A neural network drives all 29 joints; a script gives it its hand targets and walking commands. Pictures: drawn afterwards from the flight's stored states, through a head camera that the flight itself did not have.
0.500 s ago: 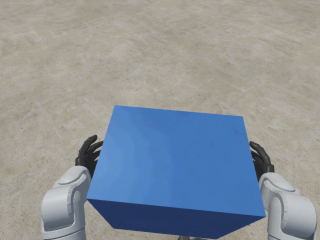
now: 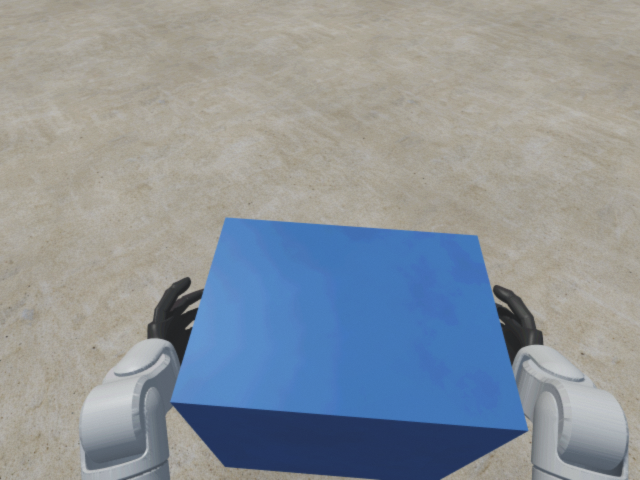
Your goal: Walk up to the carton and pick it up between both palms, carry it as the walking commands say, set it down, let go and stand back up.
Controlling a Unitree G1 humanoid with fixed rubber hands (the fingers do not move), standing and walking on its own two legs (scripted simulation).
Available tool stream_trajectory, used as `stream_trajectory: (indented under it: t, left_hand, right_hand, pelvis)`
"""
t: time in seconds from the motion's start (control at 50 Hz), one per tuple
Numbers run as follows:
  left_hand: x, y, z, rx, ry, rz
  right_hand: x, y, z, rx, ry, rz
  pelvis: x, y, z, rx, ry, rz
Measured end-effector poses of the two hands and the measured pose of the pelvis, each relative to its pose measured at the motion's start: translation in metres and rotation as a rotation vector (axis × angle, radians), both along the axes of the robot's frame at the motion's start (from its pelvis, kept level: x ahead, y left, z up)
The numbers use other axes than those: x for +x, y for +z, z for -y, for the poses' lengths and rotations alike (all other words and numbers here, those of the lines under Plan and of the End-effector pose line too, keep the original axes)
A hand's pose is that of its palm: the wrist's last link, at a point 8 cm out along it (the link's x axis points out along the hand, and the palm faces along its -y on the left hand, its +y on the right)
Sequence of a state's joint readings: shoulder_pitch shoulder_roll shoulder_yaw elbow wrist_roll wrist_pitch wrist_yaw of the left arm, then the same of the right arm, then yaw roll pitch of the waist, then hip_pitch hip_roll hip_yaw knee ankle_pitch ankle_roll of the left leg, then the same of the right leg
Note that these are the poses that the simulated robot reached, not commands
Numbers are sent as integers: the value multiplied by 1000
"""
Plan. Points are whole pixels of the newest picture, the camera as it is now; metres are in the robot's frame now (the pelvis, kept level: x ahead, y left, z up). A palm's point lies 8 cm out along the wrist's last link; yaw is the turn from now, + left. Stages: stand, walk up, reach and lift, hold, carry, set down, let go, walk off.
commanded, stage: carry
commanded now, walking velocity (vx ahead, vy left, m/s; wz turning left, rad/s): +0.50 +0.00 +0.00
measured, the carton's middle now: (338, 363) +0.26 +0.00 +0.01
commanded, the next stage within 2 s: none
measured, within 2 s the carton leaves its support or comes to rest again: neither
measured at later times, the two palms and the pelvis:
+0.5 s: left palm (243, 165) +0.59 +0.16 +0.08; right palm (465, 170) +0.58 -0.22 +0.08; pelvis +0.34 -0.03 +0.00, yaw +1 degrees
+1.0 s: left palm (253, 80) +0.92 +0.19 +0.09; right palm (418, 83) +0.92 -0.20 +0.08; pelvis +0.68 +0.00 +0.00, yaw +0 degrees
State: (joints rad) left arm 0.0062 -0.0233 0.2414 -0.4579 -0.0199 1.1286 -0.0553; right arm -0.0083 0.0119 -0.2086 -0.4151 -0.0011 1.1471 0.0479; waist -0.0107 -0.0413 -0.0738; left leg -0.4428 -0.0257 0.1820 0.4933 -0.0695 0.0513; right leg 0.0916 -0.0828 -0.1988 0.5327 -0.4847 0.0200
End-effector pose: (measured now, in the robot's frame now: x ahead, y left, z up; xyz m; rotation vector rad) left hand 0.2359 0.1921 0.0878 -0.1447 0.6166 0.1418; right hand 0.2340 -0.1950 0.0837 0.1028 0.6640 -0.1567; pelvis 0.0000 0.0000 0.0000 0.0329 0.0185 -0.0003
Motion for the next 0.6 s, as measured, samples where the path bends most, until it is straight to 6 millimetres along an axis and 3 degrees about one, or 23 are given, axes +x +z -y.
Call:
stream_trajectory:
  t: [0.1, 0.24, 0.36, 0.48, 0.6]
  left_hand:
    - [77, -3, -4, -3, -50, -85]
    - [168, 11, -1, -24, -66, -77]
    - [248, 15, 6, -21, -47, -43]
    - [339, -2, 25, 2, -17, -24]
    - [398, -9, 33, -11, 60, -114]
  right_hand:
    - [54, -6, -5, 14, -65, -85]
    - [136, 14, -2, -5, -85, -78]
    - [228, 22, 6, -26, -46, -45]
    - [332, -2, 26, -10, -10, -24]
    - [415, -11, 33, 15, 34, -114]
  pelvis:
    - [60, 14, -12, -6, -24, -22]
    - [146, 34, -16, -51, -23, -49]
    - [231, 32, -2, -73, -14, -57]
    - [329, 5, 24, -61, 15, -47]
    - [401, 20, 39, -48, 41, -60]
